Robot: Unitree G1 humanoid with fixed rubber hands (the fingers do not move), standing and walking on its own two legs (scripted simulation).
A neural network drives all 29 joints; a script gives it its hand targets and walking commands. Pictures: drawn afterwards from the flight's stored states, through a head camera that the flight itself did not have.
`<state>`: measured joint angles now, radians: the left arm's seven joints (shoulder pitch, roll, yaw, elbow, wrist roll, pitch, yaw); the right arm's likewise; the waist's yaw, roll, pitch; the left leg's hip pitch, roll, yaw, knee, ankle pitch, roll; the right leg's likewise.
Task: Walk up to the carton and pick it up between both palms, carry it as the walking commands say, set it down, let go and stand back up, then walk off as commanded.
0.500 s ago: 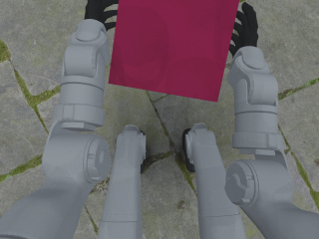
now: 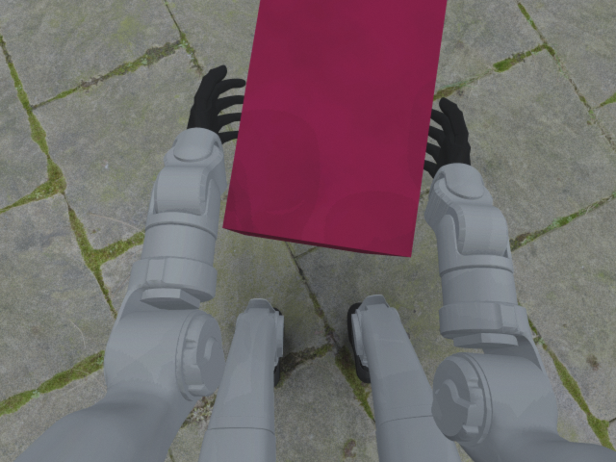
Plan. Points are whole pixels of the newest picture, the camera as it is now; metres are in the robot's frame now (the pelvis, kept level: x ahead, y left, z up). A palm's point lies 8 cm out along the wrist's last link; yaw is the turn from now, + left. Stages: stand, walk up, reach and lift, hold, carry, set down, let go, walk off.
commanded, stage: reach and lift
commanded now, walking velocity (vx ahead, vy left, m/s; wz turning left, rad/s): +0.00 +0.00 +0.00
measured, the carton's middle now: (326, 136) +0.51 -0.02 -0.11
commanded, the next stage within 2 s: none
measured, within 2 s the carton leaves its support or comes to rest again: neither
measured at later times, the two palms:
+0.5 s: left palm (169, 119) +0.46 +0.13 +0.05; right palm (486, 146) +0.42 -0.15 +0.05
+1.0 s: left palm (154, 100) +0.44 +0.12 +0.12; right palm (554, 128) +0.41 -0.17 +0.12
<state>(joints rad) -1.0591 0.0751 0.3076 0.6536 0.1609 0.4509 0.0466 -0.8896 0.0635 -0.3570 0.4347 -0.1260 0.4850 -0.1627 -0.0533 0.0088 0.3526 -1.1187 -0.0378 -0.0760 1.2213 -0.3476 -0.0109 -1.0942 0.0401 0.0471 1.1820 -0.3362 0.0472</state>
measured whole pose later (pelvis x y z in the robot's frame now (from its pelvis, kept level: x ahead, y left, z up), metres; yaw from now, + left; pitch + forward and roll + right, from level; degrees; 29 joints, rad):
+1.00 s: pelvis +0.11 -0.01 +0.12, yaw +1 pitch +4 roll -1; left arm -0.40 -0.15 0.31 0.52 0.29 0.51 0.03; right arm -0.33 0.17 -0.29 0.43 -0.26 0.56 -0.05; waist -0.08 0.00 -0.06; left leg -0.37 -0.02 -0.08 0.53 -0.24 0.00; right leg -0.34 0.01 0.06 0.50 -0.23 0.02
